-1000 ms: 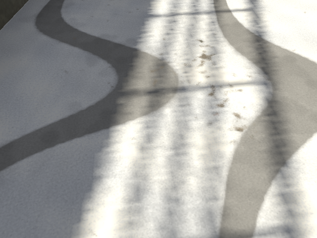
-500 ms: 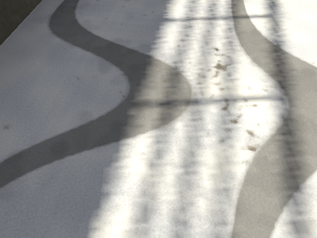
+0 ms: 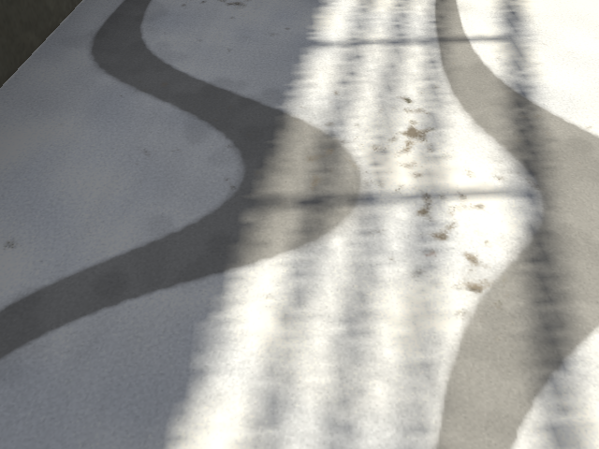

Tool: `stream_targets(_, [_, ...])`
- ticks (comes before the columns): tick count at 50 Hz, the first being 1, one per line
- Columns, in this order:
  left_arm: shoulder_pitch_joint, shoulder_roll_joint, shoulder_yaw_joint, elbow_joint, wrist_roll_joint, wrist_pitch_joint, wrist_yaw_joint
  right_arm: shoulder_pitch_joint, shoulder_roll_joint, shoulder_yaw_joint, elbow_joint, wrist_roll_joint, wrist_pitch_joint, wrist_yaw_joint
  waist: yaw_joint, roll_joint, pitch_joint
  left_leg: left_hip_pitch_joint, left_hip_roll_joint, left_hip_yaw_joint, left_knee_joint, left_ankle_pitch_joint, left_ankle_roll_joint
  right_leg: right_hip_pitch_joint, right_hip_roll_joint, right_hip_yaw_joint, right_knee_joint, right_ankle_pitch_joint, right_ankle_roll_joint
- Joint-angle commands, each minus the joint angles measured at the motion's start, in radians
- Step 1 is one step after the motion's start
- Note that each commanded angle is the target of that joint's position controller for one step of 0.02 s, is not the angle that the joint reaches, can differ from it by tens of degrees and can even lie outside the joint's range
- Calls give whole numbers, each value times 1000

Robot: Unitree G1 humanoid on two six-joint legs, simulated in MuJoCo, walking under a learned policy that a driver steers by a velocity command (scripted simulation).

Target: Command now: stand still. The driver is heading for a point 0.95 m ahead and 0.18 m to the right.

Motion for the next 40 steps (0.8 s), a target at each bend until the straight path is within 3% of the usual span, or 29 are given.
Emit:
stream_targets(1, [76, 78, 11, -3, 0, -5, 3, -16, -97, -15, -31, 0, -8, -5, -2, 3, 7, 151, 39, -56, -52, 127, 74, -179, -62, 67, -142, 68, -42])
stream_targets(3, [104, 81, 12, 11, -3, -4, 5, 5, -97, -16, -15, 2, -6, -6, 0, -6, -3, 147, 20, -39, -46, 6, 74, -172, -63, 74, -158, -21, -55])
stream_targets(4, [105, 93, 31, -6, 17, -59, -62, 10, -174, -64, -24, -40, -41, 45, -8, -42, 101, 4, -22, 31, -10, -320, 21, -205, -176, 189, -255, -339, -157])
stream_targets(5, [174, 179, 68, 18, 39, -90, -73, -50, -169, -73, -43, -57, -49, 55, 63, -125, 172, -209, -40, 47, 108, -359, -7, -116, -300, 306, -332, -461, -252])
stream_targets(6, [222, 186, 78, 32, 69, -111, -59, -100, -97, -56, -73, -78, -42, 40, 101, -176, 198, -384, 26, -46, 276, -322, -7, -24, -434, 431, -386, -435, -302])
stream_targets(7, [222, 110, 61, 28, 80, -134, -44, -115, -80, -56, -79, -67, -42, 25, 98, -142, 162, -496, 50, -141, 447, -288, 13, 76, -470, 496, -403, -349, -302])
stream_targets(8, [159, 67, 52, 0, 77, -154, -33, -103, -75, -61, -86, -53, -54, 19, 81, -115, 116, -549, 7, -193, 585, -259, 30, 144, -430, 464, -400, -253, -280])
stream_targets(9, [83, 62, 49, -25, 68, -164, -23, -84, -60, -58, -89, -42, -67, 24, 56, -88, 84, -556, -6, -187, 646, -227, 43, 166, -371, 374, -397, -166, -249])
stream_targets(11, [-3, 52, 41, -62, 53, -158, -4, -55, -48, -47, -94, -47, -76, 56, 5, -32, 65, -445, 38, -56, 490, -164, 36, 108, -267, 196, -409, -36, -191])
stream_targets(12, [9, 47, 36, -69, 47, -150, -4, -57, -22, -37, -91, -50, -75, 65, 3, -47, 64, -294, 43, -6, 404, -163, 21, 13, -223, 122, -413, 31, -171])
stream_targets(14, [109, 89, 40, -48, 25, -131, -11, -107, 6, -22, -118, -50, -77, 76, 24, -106, 81, -160, 31, 22, 284, -214, 0, -51, -230, 94, -399, 119, -174])
stream_targets(16, [123, 151, 57, -54, 14, -119, -19, -94, -27, -22, -117, -46, -94, 77, 22, -84, 73, -157, 19, 32, 131, -213, 10, 26, -277, 123, -342, 109, -203])
stream_targets(17, [101, 175, 63, -59, 14, -105, -23, -62, -36, -21, -104, -40, -109, 75, 1, -70, 68, -104, 7, 45, 9, -76, 30, 32, -288, 133, -298, 108, -211])
stream_targets(18, [107, 167, 63, -54, 24, -91, -29, -41, -56, -27, -94, -35, -126, 69, -13, -73, 56, 4, -17, 53, -52, 13, 54, -14, -284, 150, -247, 165, -214])
stream_targets(19, [116, 135, 58, -47, 44, -88, -32, 49, -109, -48, -78, -29, -143, 56, -52, -59, -9, 183, -21, 26, -28, 51, 87, -81, -235, 125, -110, 260, -184])
stream_targets(20, [182, 7, 25, -45, 63, -101, -40, 212, -171, -63, -48, -44, -151, 39, -86, 49, -176, 481, 79, -77, 50, 105, 202, -265, -127, 32, 156, 288, -113])
stream_targets(21, [135, -59, 3, -94, 68, -123, -67, 514, -214, -66, 17, -65, -137, 24, -203, 237, -316, 788, 297, -543, -131, 27, 386, -574, 40, 69, 500, -139, -33])
stream_targets(22, [-62, 34, 40, -138, 44, -140, -87, 576, -198, -62, 62, -102, -137, 20, -253, 174, -133, 715, 326, -660, -273, -77, 329, -788, 50, 274, 771, -158, -81])
stream_targets(23, [-71, 54, 55, -116, 24, -154, -81, 470, -177, -55, 57, -86, -143, 26, -192, 155, -19, 534, 317, -514, -268, -188, 261, -837, 9, 319, 946, -37, -134])
stream_targets(24, [-29, 70, 68, -89, 30, -154, -73, 353, -97, -30, 35, -77, -139, 28, -119, 105, 2, 377, 304, -392, -270, -188, 230, -771, -38, 304, 995, 51, -175])
stream_targets(25, [-18, 28, 66, -87, 49, -145, -72, 282, -14, -1, 17, -69, -135, 30, -69, 61, 8, 281, 289, -301, -284, -112, 216, -729, -63, 317, 1001, 146, -203])
stream_targets(26, [-15, -12, 58, -94, 52, -129, -79, 219, 47, 22, -4, -65, -131, 27, -23, 28, 7, 209, 286, -240, -309, 8, 209, -681, -89, 325, 997, 213, -202])
stream_targets(27, [-21, -29, 58, -99, 43, -117, -86, 197, 76, 34, -16, -71, -130, 23, -6, 11, 8, 192, 284, -183, -333, 86, 216, -685, -92, 316, 1003, 229, -195])
stream_targets(29, [-67, -36, 53, -114, 28, -106, -102, 196, 65, 35, -14, -86, -138, 15, -1, 20, 5, 218, 259, -63, -361, 223, 221, -755, -104, 311, 980, 261, -183])
stream_targets(32, [-182, -2, 56, -154, 27, -108, -108, 232, 45, 44, -5, -106, -159, 14, -3, 13, -19, 210, 192, 94, -376, 397, 202, -737, -123, 246, 722, 390, -135])
stream_targets(34, [-287, -17, 45, -186, 24, -91, -101, 276, 14, 46, 13, -89, -168, 23, -20, 23, -2, 191, 174, 163, -389, 544, 195, -653, -120, 172, 471, 385, -85])
stream_targets(36, [-331, -13, 43, -205, 24, -70, -93, 382, -29, 40, 54, -74, -172, 40, -33, 41, 23, 288, 222, 154, -372, 720, 192, -661, -98, 148, 367, 358, -55])
stream_targets(38, [-349, 17, 51, -210, 19, -62, -95, 420, -68, 25, 68, -76, -169, 53, -32, 41, 40, 421, 248, 162, -348, 775, 170, -703, -76, 152, 269, 351, -67])
stream_targets(40, [-363, 41, 62, -214, 16, -61, -95, 425, -75, 16, 67, -85, -160, 54, -23, 58, 32, 507, 259, 190, -318, 804, 149, -689, -46, 145, 230, 312, -90])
